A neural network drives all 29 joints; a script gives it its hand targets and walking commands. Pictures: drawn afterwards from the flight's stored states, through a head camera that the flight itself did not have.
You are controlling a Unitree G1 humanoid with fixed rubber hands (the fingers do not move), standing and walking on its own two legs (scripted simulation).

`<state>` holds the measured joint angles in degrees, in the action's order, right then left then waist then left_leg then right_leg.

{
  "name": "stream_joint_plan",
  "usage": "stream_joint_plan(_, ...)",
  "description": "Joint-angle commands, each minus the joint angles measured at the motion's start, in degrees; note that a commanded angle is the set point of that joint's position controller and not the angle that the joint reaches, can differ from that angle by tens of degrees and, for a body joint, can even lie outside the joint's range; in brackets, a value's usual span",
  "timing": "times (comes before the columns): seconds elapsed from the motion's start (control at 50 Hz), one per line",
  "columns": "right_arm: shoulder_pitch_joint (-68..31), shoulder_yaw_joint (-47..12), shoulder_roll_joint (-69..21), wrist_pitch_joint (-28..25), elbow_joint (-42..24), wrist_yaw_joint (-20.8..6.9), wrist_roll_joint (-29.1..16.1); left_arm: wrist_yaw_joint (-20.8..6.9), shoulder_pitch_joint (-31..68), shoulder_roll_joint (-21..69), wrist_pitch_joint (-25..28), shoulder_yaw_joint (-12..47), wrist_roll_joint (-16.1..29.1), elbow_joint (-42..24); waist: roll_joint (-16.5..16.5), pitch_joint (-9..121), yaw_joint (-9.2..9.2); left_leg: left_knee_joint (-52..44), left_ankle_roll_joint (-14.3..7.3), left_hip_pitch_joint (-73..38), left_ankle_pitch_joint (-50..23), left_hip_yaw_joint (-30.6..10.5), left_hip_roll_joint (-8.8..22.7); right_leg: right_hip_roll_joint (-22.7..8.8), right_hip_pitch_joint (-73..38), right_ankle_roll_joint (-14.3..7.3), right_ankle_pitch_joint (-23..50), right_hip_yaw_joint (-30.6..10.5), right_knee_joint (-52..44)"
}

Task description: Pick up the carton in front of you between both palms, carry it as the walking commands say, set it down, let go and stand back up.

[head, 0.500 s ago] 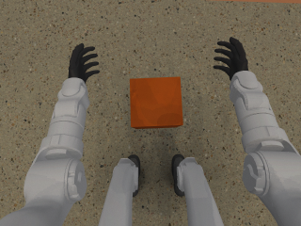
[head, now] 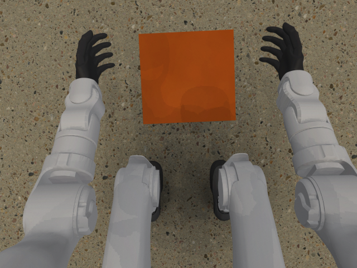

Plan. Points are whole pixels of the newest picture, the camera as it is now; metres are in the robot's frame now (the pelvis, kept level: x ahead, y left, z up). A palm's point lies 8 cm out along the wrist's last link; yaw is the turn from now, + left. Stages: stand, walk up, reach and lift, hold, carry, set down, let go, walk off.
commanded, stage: reach and lift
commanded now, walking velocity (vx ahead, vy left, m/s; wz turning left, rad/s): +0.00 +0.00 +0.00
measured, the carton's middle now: (186, 85) +0.48 -0.01 -0.34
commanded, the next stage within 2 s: none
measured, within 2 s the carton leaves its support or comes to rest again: leaves its support in 1.16 s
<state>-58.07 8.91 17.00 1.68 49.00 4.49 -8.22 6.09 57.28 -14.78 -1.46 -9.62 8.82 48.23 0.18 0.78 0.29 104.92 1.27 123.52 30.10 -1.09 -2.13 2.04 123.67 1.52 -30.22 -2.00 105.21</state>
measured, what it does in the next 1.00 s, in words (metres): lowers itself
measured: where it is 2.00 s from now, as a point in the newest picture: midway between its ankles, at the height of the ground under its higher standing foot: (186, 200)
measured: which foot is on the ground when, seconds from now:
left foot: down 0.00-1.00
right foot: down 0.00-1.00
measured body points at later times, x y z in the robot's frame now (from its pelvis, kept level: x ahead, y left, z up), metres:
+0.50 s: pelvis -0.02 +0.00 -0.10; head +0.34 -0.01 +0.16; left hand +0.50 +0.19 -0.29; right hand +0.50 -0.20 -0.29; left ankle +0.10 +0.12 -0.43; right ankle +0.10 -0.12 -0.43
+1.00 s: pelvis -0.02 +0.00 -0.09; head +0.34 +0.00 +0.17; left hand +0.51 +0.15 -0.28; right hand +0.51 -0.16 -0.28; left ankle +0.10 +0.12 -0.43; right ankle +0.10 -0.12 -0.43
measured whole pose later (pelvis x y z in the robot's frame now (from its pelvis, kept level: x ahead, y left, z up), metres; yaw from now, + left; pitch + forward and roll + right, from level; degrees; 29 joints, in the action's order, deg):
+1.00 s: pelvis -0.02 +0.00 -0.09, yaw -1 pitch +39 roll -1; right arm -78.5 2.1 15.4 -2.7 68.0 9.0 -14.1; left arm 10.7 78.8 -14.9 2.7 -1.6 14.1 67.9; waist 0.1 -15.6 0.0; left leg 122.9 1.7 131.9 30.4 -1.5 -2.8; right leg 2.4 131.5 2.2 -30.5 -1.4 122.6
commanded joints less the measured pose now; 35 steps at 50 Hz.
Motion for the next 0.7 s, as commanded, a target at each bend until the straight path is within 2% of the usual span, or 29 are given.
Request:
stream_joint_plan(0.0,-15.17,-0.48,7.53,-0.16,-5.99,0.55,-1.47,0.80,14.33,-7.36,0.09,0.28,1.51,-6.09,-1.20,65.90,0.11,-3.97,2.00,-35.47,-18.17,4.02,-1.13,0.73,-35.49,1.41,18.54,4.25,-4.25)
stream_joint_plan(0.1,-20.54,-0.99,7.99,-0.01,2.02,0.67,-2.39,0.89,19.79,-7.50,-0.15,0.64,2.20,1.44,-0.71,52.58,-0.35,-0.54,1.45,-28.25,-8.15,3.29,0.04,-0.60,-26.43,0.88,7.72,3.84,-1.16)
stream_joint_plan(0.24,-27.30,-2.58,9.75,-2.13,10.42,0.96,-3.89,0.92,26.63,-9.37,1.90,2.39,3.33,9.36,-0.01,46.89,-0.28,5.38,1.29,-25.20,-7.90,2.10,1.06,-1.56,-22.53,0.54,6.94,2.49,4.78)
stream_joint_plan(0.34,-30.58,-4.95,11.56,-3.70,9.37,1.80,-6.14,1.70,29.61,-10.96,3.35,4.41,5.45,8.13,-0.29,54.24,-0.08,9.31,1.51,-28.90,-13.51,2.22,0.89,-1.49,-26.89,0.69,12.70,2.52,8.79)
stream_joint_plan(0.38,-31.12,-5.98,11.84,-4.08,7.55,2.35,-6.99,1.82,30.12,-9.47,3.51,6.19,7.88,6.65,-0.73,56.40,-1.08,10.11,1.58,-29.03,-14.45,2.43,0.49,-1.41,-28.89,0.56,13.72,2.83,9.40)
stream_joint_plan(0.4,-31.57,-6.49,11.26,-4.09,7.20,2.56,-7.03,1.45,30.64,-8.82,3.40,7.62,9.09,7.38,-1.59,55.02,-2.19,10.44,1.42,-27.40,-14.42,2.30,0.38,-1.44,-28.61,0.62,14.37,3.08,9.62)
stream_joint_plan(0.42,-30.80,-7.20,9.48,-4.00,7.47,2.61,-7.76,1.04,30.57,-8.97,3.34,8.24,9.37,8.16,-2.18,53.72,-2.25,10.78,1.33,-26.20,-14.66,2.33,0.24,-1.35,-29.08,0.87,15.48,3.07,9.77)
stream_joint_plan(0.54,-26.80,-7.13,7.27,-3.46,8.34,2.73,-7.89,1.06,27.04,-10.30,3.39,6.13,6.41,10.01,-0.65,52.84,0.46,11.00,1.12,-26.30,-16.29,2.58,0.19,-0.56,-28.56,1.12,17.08,2.78,10.52)
stream_joint_plan(0.68,-26.05,-4.98,6.16,-3.80,9.89,2.84,-5.45,1.08,27.16,-8.69,3.83,4.73,4.14,11.13,-0.17,47.20,-0.34,10.29,0.85,-23.20,-14.72,2.07,-0.06,-0.19,-23.47,0.98,15.06,2.68,9.66)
